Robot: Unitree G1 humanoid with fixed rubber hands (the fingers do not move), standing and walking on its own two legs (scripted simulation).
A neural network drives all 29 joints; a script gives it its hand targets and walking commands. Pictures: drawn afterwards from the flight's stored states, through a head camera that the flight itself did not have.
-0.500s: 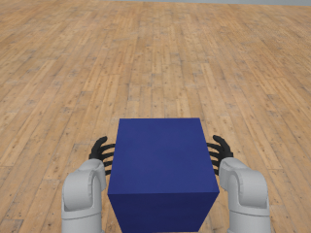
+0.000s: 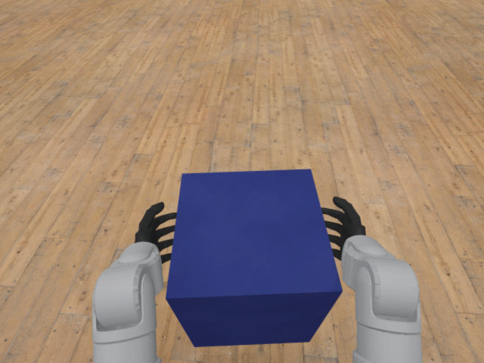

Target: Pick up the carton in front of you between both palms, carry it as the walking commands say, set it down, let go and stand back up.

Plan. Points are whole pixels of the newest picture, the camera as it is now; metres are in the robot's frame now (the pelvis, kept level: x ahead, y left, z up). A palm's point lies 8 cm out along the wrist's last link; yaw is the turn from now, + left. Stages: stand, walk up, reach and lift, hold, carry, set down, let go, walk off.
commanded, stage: carry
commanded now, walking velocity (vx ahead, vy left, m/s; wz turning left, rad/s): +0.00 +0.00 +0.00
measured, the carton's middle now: (249, 262) +0.29 +0.00 +0.01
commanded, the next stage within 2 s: none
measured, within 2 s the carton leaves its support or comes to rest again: neither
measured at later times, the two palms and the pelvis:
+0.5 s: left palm (143, 254) +0.27 +0.16 +0.08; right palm (341, 246) +0.28 -0.14 +0.08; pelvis +0.01 +0.01 -0.01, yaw +1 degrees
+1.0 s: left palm (140, 291) +0.22 +0.16 +0.06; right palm (348, 284) +0.23 -0.14 +0.06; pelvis -0.04 +0.01 +0.00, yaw +0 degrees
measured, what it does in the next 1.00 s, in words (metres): stands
